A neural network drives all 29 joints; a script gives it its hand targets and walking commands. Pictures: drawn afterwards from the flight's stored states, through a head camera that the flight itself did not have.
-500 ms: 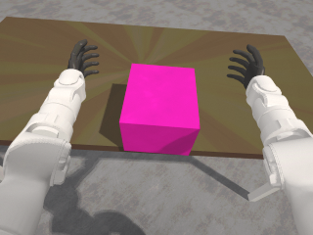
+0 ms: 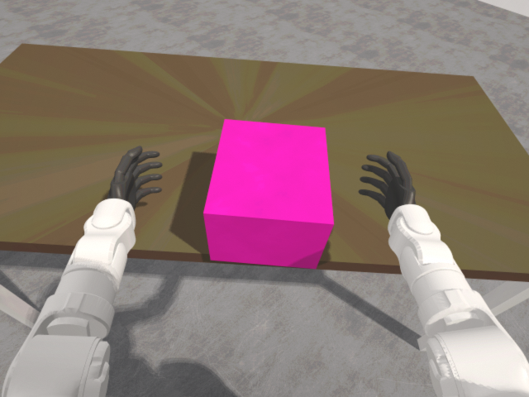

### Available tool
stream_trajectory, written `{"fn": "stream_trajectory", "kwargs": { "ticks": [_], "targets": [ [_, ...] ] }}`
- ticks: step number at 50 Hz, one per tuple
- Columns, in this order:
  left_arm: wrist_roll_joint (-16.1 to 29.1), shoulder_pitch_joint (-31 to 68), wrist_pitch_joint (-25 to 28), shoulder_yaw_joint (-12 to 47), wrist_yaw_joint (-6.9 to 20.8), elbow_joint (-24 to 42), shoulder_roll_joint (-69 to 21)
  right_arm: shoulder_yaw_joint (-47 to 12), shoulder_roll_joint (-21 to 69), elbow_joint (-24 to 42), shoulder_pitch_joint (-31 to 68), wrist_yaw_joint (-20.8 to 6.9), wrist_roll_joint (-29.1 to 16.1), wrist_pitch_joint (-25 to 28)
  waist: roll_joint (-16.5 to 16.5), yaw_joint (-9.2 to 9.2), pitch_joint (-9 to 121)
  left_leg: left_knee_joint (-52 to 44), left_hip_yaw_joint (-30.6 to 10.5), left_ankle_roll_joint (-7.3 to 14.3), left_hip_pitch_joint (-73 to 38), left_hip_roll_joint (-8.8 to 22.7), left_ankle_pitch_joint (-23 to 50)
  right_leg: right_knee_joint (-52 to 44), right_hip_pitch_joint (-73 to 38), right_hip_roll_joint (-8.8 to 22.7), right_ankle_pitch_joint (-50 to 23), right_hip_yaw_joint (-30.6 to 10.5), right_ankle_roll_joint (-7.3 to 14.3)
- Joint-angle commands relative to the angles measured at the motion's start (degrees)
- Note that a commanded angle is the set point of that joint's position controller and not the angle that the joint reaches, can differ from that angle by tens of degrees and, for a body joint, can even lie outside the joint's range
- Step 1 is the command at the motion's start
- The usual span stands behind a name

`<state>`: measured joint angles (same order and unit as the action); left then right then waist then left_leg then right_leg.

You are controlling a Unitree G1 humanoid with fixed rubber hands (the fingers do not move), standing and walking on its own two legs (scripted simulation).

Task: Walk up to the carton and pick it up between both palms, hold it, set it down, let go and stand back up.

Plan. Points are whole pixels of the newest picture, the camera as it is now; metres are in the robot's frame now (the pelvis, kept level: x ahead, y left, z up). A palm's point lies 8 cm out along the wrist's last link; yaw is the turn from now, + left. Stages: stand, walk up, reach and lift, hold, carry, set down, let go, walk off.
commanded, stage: set down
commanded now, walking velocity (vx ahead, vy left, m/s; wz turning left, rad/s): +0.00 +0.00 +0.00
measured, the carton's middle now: (269, 192) +0.48 +0.01 +0.00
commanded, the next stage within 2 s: let go in 1.98 s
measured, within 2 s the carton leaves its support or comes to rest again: neither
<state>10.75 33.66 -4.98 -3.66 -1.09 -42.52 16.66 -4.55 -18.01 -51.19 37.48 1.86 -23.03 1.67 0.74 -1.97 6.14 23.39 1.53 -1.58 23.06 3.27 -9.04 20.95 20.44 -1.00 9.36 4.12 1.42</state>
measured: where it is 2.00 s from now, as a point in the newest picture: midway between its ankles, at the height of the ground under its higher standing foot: outside the picture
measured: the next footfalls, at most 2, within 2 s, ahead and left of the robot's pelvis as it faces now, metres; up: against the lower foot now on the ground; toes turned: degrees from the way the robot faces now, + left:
none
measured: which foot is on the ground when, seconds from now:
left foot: down 0.00-1.00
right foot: down 0.00-1.00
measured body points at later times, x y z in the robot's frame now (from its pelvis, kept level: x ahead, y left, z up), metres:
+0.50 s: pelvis +0.00 +0.00 +0.00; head +0.00 +0.02 +0.45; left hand +0.32 +0.23 +0.03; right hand +0.32 -0.21 +0.03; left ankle +0.02 +0.13 -0.74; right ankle +0.00 -0.10 -0.74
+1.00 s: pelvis +0.02 +0.01 +0.00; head +0.02 +0.02 +0.45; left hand +0.26 +0.23 -0.01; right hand +0.26 -0.21 +0.00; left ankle +0.02 +0.13 -0.74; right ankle +0.00 -0.10 -0.74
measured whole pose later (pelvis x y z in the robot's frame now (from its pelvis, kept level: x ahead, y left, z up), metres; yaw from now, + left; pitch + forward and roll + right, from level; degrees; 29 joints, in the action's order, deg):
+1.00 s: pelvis +0.02 +0.01 +0.00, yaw -2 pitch -1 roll +0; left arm 10.3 -6.3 4.4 -0.3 -3.8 -21.9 12.8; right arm -1.5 -12.6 -24.8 -6.5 -1.9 -14.6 9.3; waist 2.2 -2.2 0.3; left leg 19.1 2.9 -1.1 7.2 2.0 -10.8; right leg 19.6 6.9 -0.6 11.8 0.4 0.9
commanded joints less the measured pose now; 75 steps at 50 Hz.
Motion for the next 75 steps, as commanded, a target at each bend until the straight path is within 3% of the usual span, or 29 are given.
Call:
{"fn": "stream_trajectory", "kwargs": {
  "ticks": [1,7,12,15,24,28,34,38,46,48,49,51,55,58,66,75],
  "targets": [
    [0.76,21.95,1.58,-1.77,-0.53,15.75,8.17,5.78,-11.79,14.86,20.76,-0.30,2.04,1.54,-1.08,1.96,27.96,1.08,0.22,0.10,-18.82,-3.62,15.31,-0.69,-8.27,-1.70,-12.41,-1.81,-2.84],
    [0.04,16.85,2.22,-1.66,-0.75,10.84,6.39,4.30,-9.19,12.64,15.45,-2.09,1.82,0.93,-0.09,0.24,19.77,-0.98,-0.15,1.15,-16.84,-3.33,9.38,-2.00,-7.11,-1.05,-4.10,-2.76,-2.24],
    [-2.75,7.02,3.71,-2.79,0.05,8.45,4.08,2.17,-7.10,11.71,6.12,-2.88,1.85,2.78,1.14,-1.06,12.96,-2.28,0.02,1.34,-18.10,-3.39,9.92,-3.50,-9.23,-1.03,-3.57,-3.39,-2.33],
    [-3.18,3.61,5.17,-3.33,-0.27,12.46,4.03,2.84,-6.98,15.71,2.31,-3.08,2.44,4.62,0.71,-1.42,11.95,-2.61,0.37,1.30,-18.80,-3.55,10.22,-3.83,-9.93,-1.02,-3.42,-3.77,-2.26],
    [0.62,-3.03,9.47,-0.77,-3.02,27.26,4.22,7.93,-6.49,29.76,-8.04,-2.92,5.73,7.48,-1.43,1.60,14.01,-2.15,0.04,0.35,-19.72,-4.06,8.90,-3.10,-9.11,-0.30,-4.03,-4.90,-1.22],
    [1.30,-11.02,9.93,0.22,-2.77,28.60,3.00,7.67,-5.55,31.09,-15.23,-3.06,5.99,7.62,-0.99,1.85,13.69,-1.97,-0.50,0.02,-21.51,-3.88,11.36,-3.08,-9.66,-0.38,-6.62,-4.90,-1.09],
    [-1.08,-23.36,10.48,-0.40,-0.80,25.94,1.50,5.01,-4.01,28.87,-25.99,-3.46,5.41,9.21,0.52,0.35,7.16,-3.24,-0.88,-0.16,-23.49,-3.79,14.68,-5.02,-11.52,-0.62,-8.06,-4.84,-1.12],
    [-1.95,-26.15,11.53,-0.40,-0.97,26.46,1.40,4.72,-3.01,30.75,-28.83,-3.80,6.14,10.47,0.96,-0.85,2.01,-4.54,-0.57,0.08,-22.94,-3.66,11.83,-6.33,-10.48,-0.37,-3.98,-5.10,-0.69],
    [-0.12,-27.03,12.53,1.38,-2.79,32.09,2.72,6.31,-2.27,36.80,-32.30,-3.66,8.26,10.35,-1.09,-0.31,2.97,-4.58,0.09,0.23,-23.51,-3.51,8.95,-5.89,-9.66,0.68,-2.95,-6.08,0.16],
    [-0.39,-29.36,11.96,1.44,-2.82,32.13,2.39,6.26,-2.02,36.49,-34.26,-3.62,8.77,9.84,-1.60,-0.19,3.09,-4.53,0.11,0.04,-24.50,-3.43,10.31,-5.82,-10.11,0.61,-4.36,-5.91,0.33],
    [-1.90,-25.80,11.25,4.14,-3.52,36.39,0.73,9.02,-2.40,34.24,-31.55,-3.85,9.55,9.84,-5.57,2.33,3.78,-4.54,-0.01,-1.34,-24.93,-2.69,10.74,-4.96,-9.37,-0.23,-4.97,-4.96,0.77],
    [-3.01,-30.00,9.54,3.41,-3.46,33.68,-0.18,8.04,-2.08,31.66,-35.25,-4.27,9.74,9.71,-4.03,1.83,2.29,-4.59,0.02,-1.30,-26.29,-2.71,12.22,-5.80,-9.73,-0.43,-5.58,-4.85,0.99],
    [-4.39,-36.00,7.40,0.20,-1.46,29.84,-0.38,5.82,-1.44,30.88,-39.26,-3.50,11.15,9.59,0.59,0.00,1.16,-4.43,0.58,-0.42,-26.57,-3.91,15.91,-6.14,-13.23,-0.39,-10.56,-5.37,-0.63],
    [-5.72,-37.95,6.79,-0.85,-0.73,29.12,-0.83,5.42,-0.93,31.23,-40.52,-3.01,12.38,10.02,1.70,-0.60,-0.19,-4.84,1.04,-0.31,-25.83,-4.34,16.48,-6.31,-14.54,-0.53,-11.97,-5.27,-1.00],
    [-6.31,-37.86,6.54,0.48,-1.06,30.86,-0.59,6.70,0.87,32.87,-42.50,-2.80,15.86,10.13,0.08,-0.27,-3.10,-5.88,2.20,-0.28,-24.82,-3.81,12.10,-6.97,-12.41,-0.09,-7.33,-4.89,-0.65],
    [-7.27,-40.46,5.74,0.87,-1.11,27.87,0.26,6.70,2.02,27.79,-44.81,-2.87,18.11,10.23,-1.15,0.04,-2.15,-5.08,2.45,-0.45,-25.96,-3.42,12.82,-6.75,-12.08,0.10,-6.41,-4.64,-0.58]
  ]
}}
